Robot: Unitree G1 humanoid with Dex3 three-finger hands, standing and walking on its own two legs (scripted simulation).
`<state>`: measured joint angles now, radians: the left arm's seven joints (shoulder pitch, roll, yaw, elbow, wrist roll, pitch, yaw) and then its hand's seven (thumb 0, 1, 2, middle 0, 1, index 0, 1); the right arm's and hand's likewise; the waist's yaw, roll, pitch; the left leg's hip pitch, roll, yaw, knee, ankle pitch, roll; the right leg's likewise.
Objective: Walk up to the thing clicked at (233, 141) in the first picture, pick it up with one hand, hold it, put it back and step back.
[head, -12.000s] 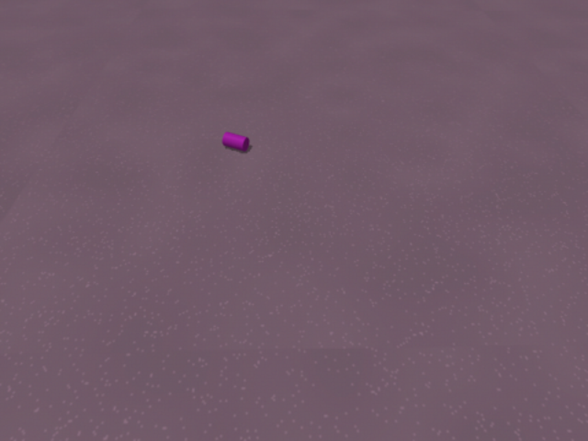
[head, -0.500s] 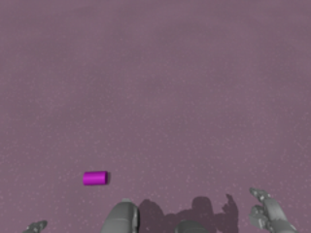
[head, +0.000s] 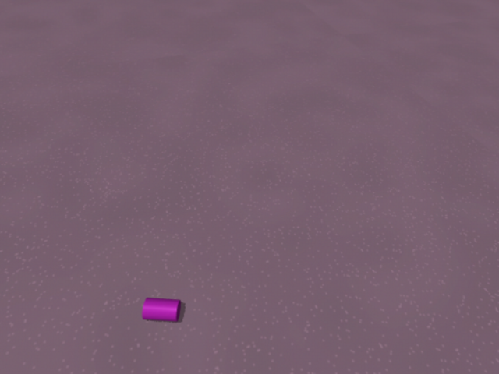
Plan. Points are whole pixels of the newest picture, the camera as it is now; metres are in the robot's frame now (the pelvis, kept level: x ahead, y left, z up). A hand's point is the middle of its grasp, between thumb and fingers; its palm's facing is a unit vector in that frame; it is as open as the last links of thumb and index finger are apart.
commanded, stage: walk up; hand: left
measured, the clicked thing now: (162, 309) +0.45 +0.30 -0.72
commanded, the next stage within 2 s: none
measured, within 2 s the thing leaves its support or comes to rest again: neither
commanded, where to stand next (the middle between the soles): +0.07 -0.03 m, yaw +0 degrees
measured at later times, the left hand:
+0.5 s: hand out of the picture +0.12 +0.23 -0.14, palm faces -0.04 -0.90 -0.43, open 7.4 cm
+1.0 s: hand out of the picture +0.01 +0.23 -0.16, palm faces +0.02 -0.92 -0.39, open 7.4 cm
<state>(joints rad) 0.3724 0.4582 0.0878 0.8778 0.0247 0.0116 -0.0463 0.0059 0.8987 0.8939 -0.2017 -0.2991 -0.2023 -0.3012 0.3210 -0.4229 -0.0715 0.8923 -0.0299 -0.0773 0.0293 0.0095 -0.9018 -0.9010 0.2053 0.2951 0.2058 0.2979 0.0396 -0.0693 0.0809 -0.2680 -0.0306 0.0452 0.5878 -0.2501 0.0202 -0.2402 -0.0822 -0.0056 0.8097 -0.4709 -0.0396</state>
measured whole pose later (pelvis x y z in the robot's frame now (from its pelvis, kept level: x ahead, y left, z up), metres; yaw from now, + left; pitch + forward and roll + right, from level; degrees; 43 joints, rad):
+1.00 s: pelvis -0.05 -0.05 +0.00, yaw +1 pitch -1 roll +0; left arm 0.17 0.40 0.06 0.95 -0.01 0.01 0.01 0.01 0.90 0.89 -0.20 -0.30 -0.20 -0.30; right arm 0.17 -0.42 -0.05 0.92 -0.03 0.03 0.00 0.01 -0.90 -0.90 0.21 0.30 0.21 0.30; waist 0.01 -0.01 0.16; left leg -0.33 0.04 0.02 0.69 -0.35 0.00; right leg -0.28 0.01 0.01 0.63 -0.34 0.00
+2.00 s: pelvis -0.05 -0.02 +0.02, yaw -1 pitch -2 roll +0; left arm 0.08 0.34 0.00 1.15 0.00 -0.02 -0.01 0.00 0.90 0.89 -0.20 -0.30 -0.20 -0.30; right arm 0.06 -0.35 -0.02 1.12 -0.01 -0.01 0.02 0.01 -0.90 -0.90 0.20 0.30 0.21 0.30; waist 0.00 0.01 0.05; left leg -0.14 0.03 0.03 0.37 -0.20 -0.02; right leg -0.15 -0.01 0.07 0.37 -0.19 0.03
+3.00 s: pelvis -0.05 -0.03 +0.02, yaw -1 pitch -2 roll +0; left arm 0.11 0.36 0.00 1.13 0.01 -0.01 -0.01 0.00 0.90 0.89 -0.20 -0.30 -0.20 -0.30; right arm 0.09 -0.35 -0.01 1.14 -0.01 0.00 0.02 0.01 -0.90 -0.90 0.20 0.30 0.21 0.30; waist 0.00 0.00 0.05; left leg -0.11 0.04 0.02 0.32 -0.18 -0.03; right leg -0.12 -0.01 0.05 0.32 -0.17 0.02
